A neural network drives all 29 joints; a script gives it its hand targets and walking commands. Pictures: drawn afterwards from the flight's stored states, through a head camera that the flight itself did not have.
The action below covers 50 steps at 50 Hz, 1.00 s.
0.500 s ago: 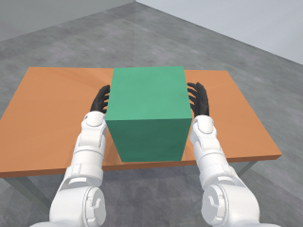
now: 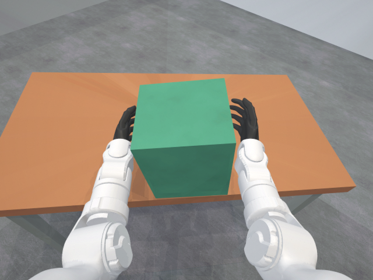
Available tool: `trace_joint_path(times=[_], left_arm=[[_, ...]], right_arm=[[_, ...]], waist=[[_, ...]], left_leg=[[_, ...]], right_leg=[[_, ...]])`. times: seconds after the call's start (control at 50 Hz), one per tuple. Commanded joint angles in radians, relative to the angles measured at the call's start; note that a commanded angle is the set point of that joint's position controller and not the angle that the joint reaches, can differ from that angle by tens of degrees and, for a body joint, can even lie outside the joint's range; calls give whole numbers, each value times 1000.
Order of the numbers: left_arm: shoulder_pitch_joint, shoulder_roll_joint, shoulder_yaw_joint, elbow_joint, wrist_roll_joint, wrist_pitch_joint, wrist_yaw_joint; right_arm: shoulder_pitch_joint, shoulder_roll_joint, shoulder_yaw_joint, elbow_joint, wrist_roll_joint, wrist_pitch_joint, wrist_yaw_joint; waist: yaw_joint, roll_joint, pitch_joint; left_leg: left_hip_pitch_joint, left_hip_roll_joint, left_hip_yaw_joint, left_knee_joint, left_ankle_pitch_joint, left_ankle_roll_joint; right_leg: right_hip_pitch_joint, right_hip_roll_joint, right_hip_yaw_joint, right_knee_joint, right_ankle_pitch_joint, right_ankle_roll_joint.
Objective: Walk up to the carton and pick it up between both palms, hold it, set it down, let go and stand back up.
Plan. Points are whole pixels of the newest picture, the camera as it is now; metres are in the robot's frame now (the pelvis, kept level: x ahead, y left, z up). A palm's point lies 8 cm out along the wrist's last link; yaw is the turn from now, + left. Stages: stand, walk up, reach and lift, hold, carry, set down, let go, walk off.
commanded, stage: set down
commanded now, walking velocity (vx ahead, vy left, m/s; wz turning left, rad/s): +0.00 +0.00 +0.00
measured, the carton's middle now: (186, 143) +0.41 +0.03 +0.03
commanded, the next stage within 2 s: none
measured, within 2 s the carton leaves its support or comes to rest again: rests again in 1.84 s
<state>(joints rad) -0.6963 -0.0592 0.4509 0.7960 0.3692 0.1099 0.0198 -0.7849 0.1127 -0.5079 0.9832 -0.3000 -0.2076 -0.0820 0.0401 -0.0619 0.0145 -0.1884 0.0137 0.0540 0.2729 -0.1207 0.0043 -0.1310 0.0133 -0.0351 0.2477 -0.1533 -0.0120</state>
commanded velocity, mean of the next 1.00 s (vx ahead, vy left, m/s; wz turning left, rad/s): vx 0.00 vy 0.00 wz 0.00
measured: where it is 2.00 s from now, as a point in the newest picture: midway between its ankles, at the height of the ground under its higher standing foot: outside the picture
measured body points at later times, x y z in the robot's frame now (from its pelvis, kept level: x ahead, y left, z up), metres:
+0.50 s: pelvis +0.01 +0.00 +0.00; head +0.07 +0.02 +0.44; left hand +0.41 +0.17 +0.02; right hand +0.44 -0.11 +0.06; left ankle +0.01 +0.11 -0.75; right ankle -0.02 -0.11 -0.75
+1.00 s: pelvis +0.00 +0.00 +0.00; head +0.07 +0.02 +0.44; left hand +0.41 +0.17 +0.02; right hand +0.44 -0.11 +0.06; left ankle +0.01 +0.11 -0.75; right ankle -0.02 -0.11 -0.75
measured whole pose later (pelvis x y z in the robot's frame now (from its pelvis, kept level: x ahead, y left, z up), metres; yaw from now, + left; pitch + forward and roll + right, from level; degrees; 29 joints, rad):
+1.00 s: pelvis +0.00 +0.00 +0.00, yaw -1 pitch +10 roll +0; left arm -0.77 -0.04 0.57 1.02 0.40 -0.09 0.04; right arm -0.84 0.14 -0.71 1.03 -0.49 -0.27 -0.05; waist 0.05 -0.05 -0.04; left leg -0.36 0.02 0.07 0.31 -0.13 0.01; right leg -0.32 0.01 -0.02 0.30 -0.16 -0.01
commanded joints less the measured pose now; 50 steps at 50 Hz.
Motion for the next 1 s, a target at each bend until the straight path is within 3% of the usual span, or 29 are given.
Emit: trace_joint_path(times=[0.0,0.06,0.42,0.7,0.82,0.98], left_arm=[[-782,-517,-304,-180,-28,-139,-85],[-785,-516,-297,-159,-26,-153,-79],[-829,-462,-225,-30,-19,-276,-62],[-823,-414,-131,68,18,-314,-64],[-841,-406,-116,75,29,-316,-58],[-824,-407,-97,78,48,-317,-55]], right_arm=[[-544,536,296,-52,-50,-47,124],[-534,543,277,-23,-62,-51,127],[-522,574,214,50,-149,-84,134],[-517,577,149,102,-203,-75,140],[-508,556,90,127,-232,-68,148],[-508,552,63,116,-251,-74,154]], waist=[[5,87,-665],[4,95,-657],[16,72,-770],[26,53,-734],[15,59,-718],[15,72,-713]], left_leg=[[230,-1,87,57,414,-41],[233,2,87,68,433,-51],[111,7,97,75,434,-30],[45,5,103,69,374,-17],[84,14,102,71,369,-25],[88,13,104,79,377,-23]], right_leg=[[203,4,-69,59,407,47],[161,5,-72,57,393,42],[175,-12,-47,111,498,50],[165,-18,-34,123,455,53],[96,-11,-48,103,359,46],[72,-11,-50,104,340,44]])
